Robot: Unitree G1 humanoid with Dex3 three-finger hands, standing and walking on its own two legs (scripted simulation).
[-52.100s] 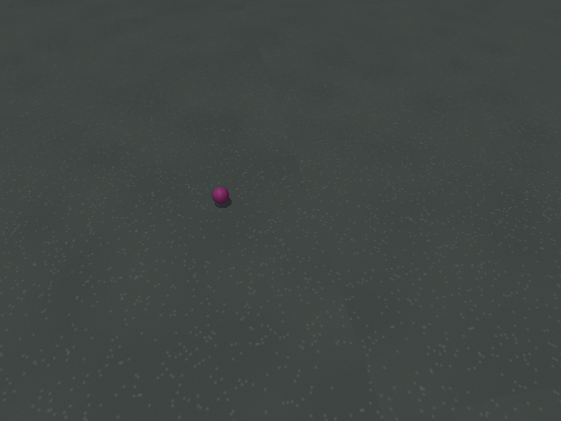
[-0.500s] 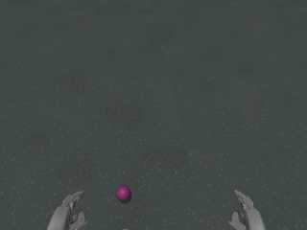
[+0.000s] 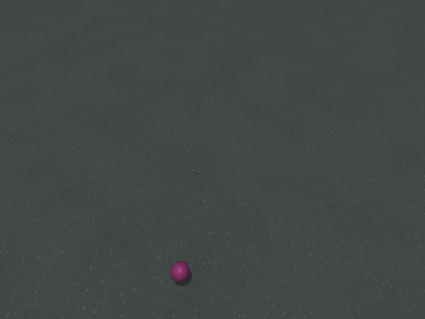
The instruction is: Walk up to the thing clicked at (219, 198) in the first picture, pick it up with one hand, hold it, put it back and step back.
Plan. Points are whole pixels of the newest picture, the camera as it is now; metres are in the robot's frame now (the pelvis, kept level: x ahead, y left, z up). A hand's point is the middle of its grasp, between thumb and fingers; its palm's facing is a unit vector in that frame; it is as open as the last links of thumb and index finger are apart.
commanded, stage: stand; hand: left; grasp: from above
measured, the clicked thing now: (179, 271) +0.45 +0.16 -0.72
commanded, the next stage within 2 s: step back in 1.98 s
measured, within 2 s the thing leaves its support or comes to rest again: neither
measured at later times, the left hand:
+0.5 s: hand out of the picture +0.03 +0.23 -0.15, palm faces +0.03 -0.94 -0.33, open 7.4 cm
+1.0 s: hand out of the picture +0.07 +0.22 -0.15, palm faces +0.01 -0.95 -0.32, open 7.4 cm
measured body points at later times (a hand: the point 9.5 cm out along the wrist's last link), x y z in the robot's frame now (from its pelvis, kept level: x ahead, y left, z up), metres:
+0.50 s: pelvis -0.01 -0.01 +0.01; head -0.02 -0.02 +0.46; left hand +0.03 +0.28 -0.13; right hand +0.05 -0.30 -0.13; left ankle +0.02 +0.12 -0.73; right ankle +0.00 -0.15 -0.73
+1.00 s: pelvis +0.00 -0.02 +0.01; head +0.00 -0.03 +0.46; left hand +0.07 +0.27 -0.12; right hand +0.06 -0.31 -0.13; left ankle +0.02 +0.12 -0.73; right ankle +0.00 -0.15 -0.73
